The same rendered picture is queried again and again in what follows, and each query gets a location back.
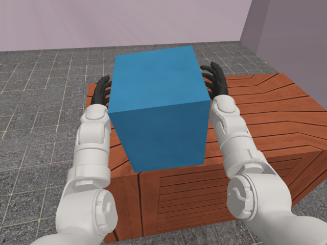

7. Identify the robot left forearm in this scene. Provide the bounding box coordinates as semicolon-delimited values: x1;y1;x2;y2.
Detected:
56;104;111;230

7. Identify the pedestal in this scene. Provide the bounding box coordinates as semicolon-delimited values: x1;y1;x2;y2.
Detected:
85;73;327;243

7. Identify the right robot upper arm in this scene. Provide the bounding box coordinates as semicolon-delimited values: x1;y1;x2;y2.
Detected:
226;173;327;245

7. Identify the robot right forearm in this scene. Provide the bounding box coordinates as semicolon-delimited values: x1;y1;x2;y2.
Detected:
209;95;292;206

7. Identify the robot left hand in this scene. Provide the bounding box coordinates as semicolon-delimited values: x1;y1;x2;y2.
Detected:
90;75;112;109

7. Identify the carton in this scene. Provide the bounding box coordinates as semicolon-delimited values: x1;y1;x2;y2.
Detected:
107;45;211;173

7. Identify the robot right hand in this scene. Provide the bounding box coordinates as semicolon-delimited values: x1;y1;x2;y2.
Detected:
200;61;229;101

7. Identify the left robot upper arm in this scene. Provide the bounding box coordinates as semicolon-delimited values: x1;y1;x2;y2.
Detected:
30;188;118;245

